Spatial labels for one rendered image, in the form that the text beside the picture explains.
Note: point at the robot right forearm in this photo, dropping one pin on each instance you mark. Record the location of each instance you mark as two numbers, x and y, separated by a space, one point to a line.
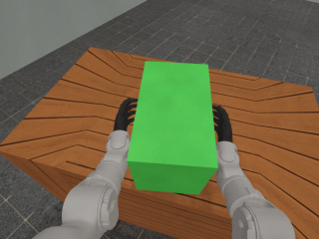
232 182

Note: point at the right robot upper arm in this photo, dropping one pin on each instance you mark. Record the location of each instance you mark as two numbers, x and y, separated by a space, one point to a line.
258 222

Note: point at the right robot hand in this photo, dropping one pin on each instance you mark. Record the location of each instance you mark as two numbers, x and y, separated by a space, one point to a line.
223 127

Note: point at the pedestal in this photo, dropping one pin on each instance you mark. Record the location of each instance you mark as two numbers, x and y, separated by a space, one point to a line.
275 127

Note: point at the left robot upper arm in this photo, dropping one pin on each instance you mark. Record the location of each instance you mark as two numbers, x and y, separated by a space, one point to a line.
89 212

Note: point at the left robot hand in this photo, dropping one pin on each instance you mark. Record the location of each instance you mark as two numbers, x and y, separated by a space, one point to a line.
122 118

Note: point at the robot left forearm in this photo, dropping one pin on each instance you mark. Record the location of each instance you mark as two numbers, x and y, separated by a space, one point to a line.
113 167

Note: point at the carton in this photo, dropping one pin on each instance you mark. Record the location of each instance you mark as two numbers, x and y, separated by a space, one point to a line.
172 147

